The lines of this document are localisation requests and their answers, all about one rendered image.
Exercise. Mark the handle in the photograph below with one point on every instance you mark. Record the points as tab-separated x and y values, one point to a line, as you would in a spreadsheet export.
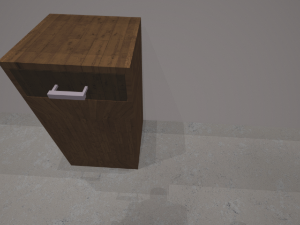
67	94

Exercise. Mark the cabinet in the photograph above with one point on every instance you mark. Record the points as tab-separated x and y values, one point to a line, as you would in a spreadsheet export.
97	133

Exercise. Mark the drawer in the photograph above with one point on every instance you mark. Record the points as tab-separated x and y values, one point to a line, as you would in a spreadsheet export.
101	86

